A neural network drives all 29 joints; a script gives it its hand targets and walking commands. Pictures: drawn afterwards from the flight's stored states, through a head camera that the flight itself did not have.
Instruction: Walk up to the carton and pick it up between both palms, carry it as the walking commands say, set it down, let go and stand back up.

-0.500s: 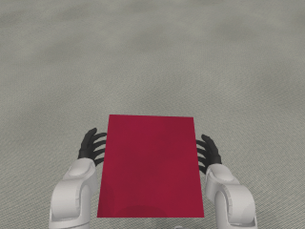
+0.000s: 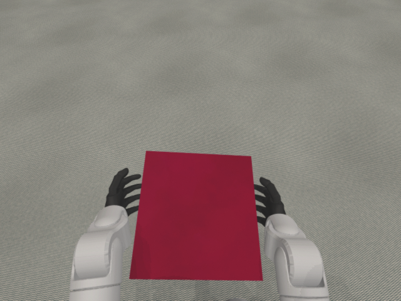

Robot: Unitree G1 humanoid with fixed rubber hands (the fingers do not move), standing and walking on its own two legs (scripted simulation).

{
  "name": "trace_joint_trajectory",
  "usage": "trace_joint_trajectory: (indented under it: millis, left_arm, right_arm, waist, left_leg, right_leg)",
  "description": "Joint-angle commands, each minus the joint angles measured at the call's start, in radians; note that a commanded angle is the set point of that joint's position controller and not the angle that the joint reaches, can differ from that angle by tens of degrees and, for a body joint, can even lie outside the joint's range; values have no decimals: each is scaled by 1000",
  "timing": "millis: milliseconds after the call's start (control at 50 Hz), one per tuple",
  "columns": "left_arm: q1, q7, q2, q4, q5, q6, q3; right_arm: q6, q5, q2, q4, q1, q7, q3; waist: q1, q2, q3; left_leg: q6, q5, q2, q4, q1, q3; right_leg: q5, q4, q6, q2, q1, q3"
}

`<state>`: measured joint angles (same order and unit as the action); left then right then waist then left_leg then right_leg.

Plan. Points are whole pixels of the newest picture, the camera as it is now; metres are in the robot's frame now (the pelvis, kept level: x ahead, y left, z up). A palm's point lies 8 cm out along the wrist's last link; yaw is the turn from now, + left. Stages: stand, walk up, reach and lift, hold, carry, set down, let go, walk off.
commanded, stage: carry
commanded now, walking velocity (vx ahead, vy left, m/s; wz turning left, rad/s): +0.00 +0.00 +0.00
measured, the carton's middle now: (193, 223) +0.29 +0.02 -0.03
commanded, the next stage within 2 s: none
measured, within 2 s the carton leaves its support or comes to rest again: neither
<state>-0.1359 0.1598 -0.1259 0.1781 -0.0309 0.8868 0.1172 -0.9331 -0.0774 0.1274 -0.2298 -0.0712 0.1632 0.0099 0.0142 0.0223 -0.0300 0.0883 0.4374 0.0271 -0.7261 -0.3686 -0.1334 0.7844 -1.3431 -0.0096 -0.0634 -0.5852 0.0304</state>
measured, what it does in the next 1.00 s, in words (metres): walks ahead: right foot, then left foot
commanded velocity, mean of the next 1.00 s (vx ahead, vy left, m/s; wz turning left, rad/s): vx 0.00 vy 0.00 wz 0.00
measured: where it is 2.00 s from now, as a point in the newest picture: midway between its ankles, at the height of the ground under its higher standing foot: outside the picture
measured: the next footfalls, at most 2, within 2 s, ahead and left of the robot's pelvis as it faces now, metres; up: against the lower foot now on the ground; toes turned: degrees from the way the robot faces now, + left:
right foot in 0.12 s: +0.21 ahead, -0.11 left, +0.00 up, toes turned +10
left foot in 0.48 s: +0.12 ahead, +0.07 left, +0.00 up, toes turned +3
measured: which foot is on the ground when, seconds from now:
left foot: down 0.00-0.12, up 0.14-0.46, down 0.48-1.00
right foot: up 0.00-0.10, down 0.12-1.00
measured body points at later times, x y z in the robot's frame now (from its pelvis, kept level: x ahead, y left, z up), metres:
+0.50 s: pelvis +0.13 -0.02 +0.01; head +0.18 -0.02 +0.46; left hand +0.44 +0.13 +0.05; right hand +0.43 -0.16 +0.05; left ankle +0.08 +0.07 -0.71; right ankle +0.17 -0.11 -0.71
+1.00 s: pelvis +0.11 -0.02 +0.01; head +0.07 -0.02 +0.46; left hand +0.39 +0.13 +0.06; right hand +0.38 -0.16 +0.06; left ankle +0.08 +0.07 -0.71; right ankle +0.17 -0.11 -0.71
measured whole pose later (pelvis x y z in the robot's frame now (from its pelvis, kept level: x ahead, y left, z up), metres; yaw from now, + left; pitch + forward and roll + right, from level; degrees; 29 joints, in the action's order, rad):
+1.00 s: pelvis +0.11 -0.02 +0.01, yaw +0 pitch +4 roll +1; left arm -0.13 0.16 -0.13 0.01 -0.09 0.90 0.11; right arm -0.93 -0.11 0.13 -0.05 -0.09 0.13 0.04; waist 0.01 -0.04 -0.18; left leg 0.05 0.36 0.02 -0.61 -0.32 -0.13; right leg 0.22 -0.63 -0.06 -0.03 -0.49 0.01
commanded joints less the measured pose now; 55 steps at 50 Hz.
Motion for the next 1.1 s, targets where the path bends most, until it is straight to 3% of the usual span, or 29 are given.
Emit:
trace_joint_trajectory:
  millis: [0,40,80,100,160,240,260,320,340,360,420,440,480,500,520,540,600,640,680,700,740,760,780,820,880,960,1000,1020,1080]
  left_arm:
    - [-243,-173,-760,227,206,-66,-564]
    - [-264,-163,-785,248,205,-38,-578]
    - [-339,-174,-624,55,133,-78,-466]
    - [-330,-171,-639,129,142,-87,-487]
    - [-269,-180,-583,-10,91,-104,-416]
    - [-266,-183,-655,74,129,-129,-469]
    - [-281,-181,-577,-42,80,-137,-409]
    - [-299,-178,-579,36,86,-144,-443]
    - [-352,-172,-709,300,189,-126,-607]
    - [-297,-173,-647,111,121,-107,-521]
    - [-310,-163,-740,279,188,-46,-627]
    - [-277,-166,-689,102,127,-31,-549]
    - [-249,-165,-752,181,161,-3,-590]
    - [-254,-167,-673,-10,87,0,-503]
    - [-312,-167,-742,149,150,-3,-572]
    - [-302,-177,-657,-67,77,-16,-462]
    - [-395,-170,-807,293,227,-3,-637]
    - [-371,-177,-749,51,147,1,-536]
    - [-370,-180,-829,195,214,33,-641]
    - [-318,-194,-718,-54,122,25,-515]
    - [-378,-186,-772,135,180,8,-569]
    - [-313,-201,-684,-165,82,15,-462]
    - [-458,-193,-863,186,241,20,-673]
    - [-356,-214,-736,-107,91,11,-502]
    - [-430,-227,-739,-82,97,-5,-526]
    - [-479,-251,-803,-127,99,-52,-522]
    - [-508,-269,-756,-307,33,-96,-439]
    - [-533,-264,-845,-133,105,-106,-530]
    - [-570,-273,-836,-160,101,-143,-498]
  right_arm:
    - [134,264,694,-431,-540,-127,-543]
    - [102,288,722,-401,-501,-126,-551]
    - [120,162,578,-115,-459,-135,-391]
    - [132,198,607,-192,-489,-140,-428]
    - [158,149,536,-93,-483,-136,-381]
    - [179,217,619,-187,-493,-147,-456]
    - [187,141,540,-20,-455,-142,-348]
    - [192,173,563,-80,-463,-148,-396]
    - [171,267,681,-325,-482,-147,-528]
    - [160,208,625,-162,-455,-147,-448]
    - [98,271,705,-337,-466,-148,-526]
    - [86,209,649,-165,-429,-154,-449]
    - [67,256,685,-312,-485,-157,-504]
    - [58,166,605,-69,-427,-167,-387]
    - [59,233,702,-204,-478,-170,-467]
    - [72,145,613,19,-444,-176,-346]
    - [57,287,772,-316,-510,-169,-506]
    - [61,207,701,-128,-529,-166,-413]
    - [34,253,775,-259,-492,-161,-486]
    - [40,164,668,-34,-467,-172,-387]
    - [46,229,734,-182,-514,-171,-451]
    - [47,121,621,58,-473,-179,-338]
    - [32,277,839,-272,-526,-177,-521]
    - [49,144,696,23,-539,-197,-388]
    - [56,133,734,113,-507,-214,-371]
    - [111,145,766,39,-639,-231,-394]
    - [163,74,724,228,-649,-248,-314]
    - [175,163,795,5,-735,-244,-410]
    - [197,146,794,83,-713,-249,-389]
  waist:
    - [-14,53,-480]
    - [0,27,-546]
    - [-14,-353,-555]
    - [-12,-294,-554]
    - [-10,-239,-490]
    - [-2,-214,-533]
    - [1,-172,-524]
    - [-4,-157,-518]
    - [-7,-164,-541]
    - [-16,-135,-554]
    - [-20,-44,-597]
    - [-17,30,-599]
    - [-10,52,-578]
    - [-9,92,-551]
    - [-8,44,-545]
    - [-10,49,-526]
    - [-8,38,-555]
    - [-11,-48,-546]
    - [-8,-1,-519]
    - [-10,-32,-523]
    - [-8,-26,-522]
    - [-7,-2,-489]
    - [-7,38,-477]
    - [-4,2,-436]
    - [-4,57,-426]
    - [0,-50,-401]
    - [1,-26,-383]
    - [2,-42,-364]
    - [1,-60,-365]
  left_leg:
    - [36,-883,-229,101,297,126]
    - [-2,-716,-141,-21,245,63]
    - [-100,79,29,-315,5,59]
    - [-103,133,29,-346,-5,97]
    - [-78,81,-9,-275,-81,128]
    - [-77,73,-11,-86,-120,94]
    - [-82,66,5,-84,-138,81]
    - [-68,23,-10,63,-28,82]
    - [-64,-30,-24,141,26,93]
    - [-68,-110,-28,213,111,66]
    - [-27,-658,-142,188,301,125]
    - [-3,-893,-194,151,345,151]
    - [22,-1086,-234,135,378,151]
    - [18,-1062,-240,154,359,158]
    - [4,-1040,-235,147,353,137]
    - [-4,-1005,-219,148,322,133]
    - [-23,-895,-183,118,282,104]
    - [-41,-678,-158,132,265,94]
    - [-37,-617,-159,158,224,109]
    - [-36,-582,-157,159,225,110]
    - [-42,-544,-155,175,228,116]
    - [-37,-591,-159,182,214,117]
    - [-39,-572,-167,186,209,122]
    - [-32,-514,-161,193,183,126]
    - [-43,-531,-164,208,182,122]
    - [-37,-216,-146,237,132,131]
    - [-41,-201,-146,252,147,143]
    - [-41,-199,-148,252,140,141]
    - [-54,-108,-125,247,135,129]
  right_leg:
    - [-663,778,18,102,270,-29]
    - [-962,832,-30,87,469,-25]
    - [-2034,797,-173,371,672,307]
    - [-2121,775,-224,388,719,316]
    - [-1787,826,-172,359,673,261]
    - [-1877,778,-144,311,795,216]
    - [-1902,784,-134,310,801,211]
    - [-1688,808,-133,303,710,183]
    - [-1608,788,-139,282,656,152]
    - [-1584,772,-127,268,623,143]
    - [-1231,702,-72,204,448,47]
    - [-1065,692,-64,179,398,27]
    - [-808,743,-56,129,346,-32]
    - [-756,753,-62,130,326,-23]
    - [-821,759,-67,133,338,-24]
    - [-879,758,-72,139,366,-19]
    - [-1057,759,-77,170,417,0]
    - [-1178,745,-91,198,423,27]
    - [-1097,772,-93,212,429,35]
    - [-1105,774,-96,209,428,46]
    - [-1032,788,-91,207,404,41]
    - [-1035,788,-89,207,385,40]
    - [-931,802,-85,201,373,36]
    - [-904,830,-85,208,348,52]
    - [-857,820,-77,198,344,38]
    - [-682,909,-71,203,312,77]
    - [-707,906,-75,215,305,84]
    - [-682,909,-72,208,292,77]
    - [-568,969,-71,222,258,120]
